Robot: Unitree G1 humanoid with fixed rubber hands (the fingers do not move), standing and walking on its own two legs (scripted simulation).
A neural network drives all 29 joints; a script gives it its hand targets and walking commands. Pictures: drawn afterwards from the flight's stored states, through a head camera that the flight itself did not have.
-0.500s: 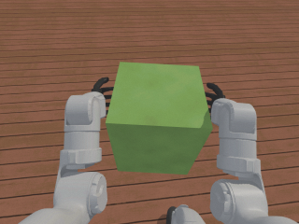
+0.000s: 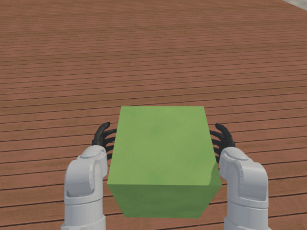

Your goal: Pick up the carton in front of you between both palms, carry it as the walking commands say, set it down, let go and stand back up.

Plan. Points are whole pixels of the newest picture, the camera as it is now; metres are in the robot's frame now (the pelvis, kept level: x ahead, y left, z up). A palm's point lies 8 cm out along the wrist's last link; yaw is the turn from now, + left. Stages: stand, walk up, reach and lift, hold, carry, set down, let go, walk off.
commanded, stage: carry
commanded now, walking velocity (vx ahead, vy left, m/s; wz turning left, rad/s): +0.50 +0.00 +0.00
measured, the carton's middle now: (161, 164) +0.27 +0.00 +0.03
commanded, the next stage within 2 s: none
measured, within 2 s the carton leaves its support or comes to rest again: neither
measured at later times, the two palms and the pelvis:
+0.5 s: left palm (118, 79) +0.56 +0.15 +0.11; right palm (204, 81) +0.55 -0.15 +0.11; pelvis +0.30 +0.01 +0.01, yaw -2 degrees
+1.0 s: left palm (133, 42) +0.88 +0.13 +0.11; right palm (195, 43) +0.88 -0.17 +0.10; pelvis +0.62 -0.01 +0.01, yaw +0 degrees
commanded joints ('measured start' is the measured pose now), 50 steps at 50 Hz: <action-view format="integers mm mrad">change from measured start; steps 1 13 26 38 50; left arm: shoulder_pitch -449 -473 -436 -423 -353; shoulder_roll -841 -961 -847 -993 -821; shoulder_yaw -687 -738 -705 -729 -700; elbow -13 -11 -39 -41 -101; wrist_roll -385 -390 -386 -418 -389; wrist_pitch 31 -27 33 -46 3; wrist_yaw -255 -241 -235 -267 -246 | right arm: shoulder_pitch -454 -495 -431 -449 -404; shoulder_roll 844 940 825 980 829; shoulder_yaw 692 722 688 758 738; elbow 14 1 -7 -24 -104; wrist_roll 384 433 399 400 402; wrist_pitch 19 -42 9 -61 -6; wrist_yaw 265 288 274 269 254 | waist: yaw -17 -20 -35 -5 2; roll -124 101 150 -119 -156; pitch -129 -197 -32 -229 -30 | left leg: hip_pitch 297 481 641 -78 -48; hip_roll -71 239 176 68 11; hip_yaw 89 -225 -34 -126 19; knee -69 -396 -277 556 11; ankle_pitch -43 -266 223 -174 50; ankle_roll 23 142 94 1 13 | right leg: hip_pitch -78 -697 -603 -42 59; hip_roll -152 -102 -27 -261 -207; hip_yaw -26 102 -43 202 9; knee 187 664 209 -93 -76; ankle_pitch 610 183 342 208 506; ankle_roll -64 -8 -48 -136 -119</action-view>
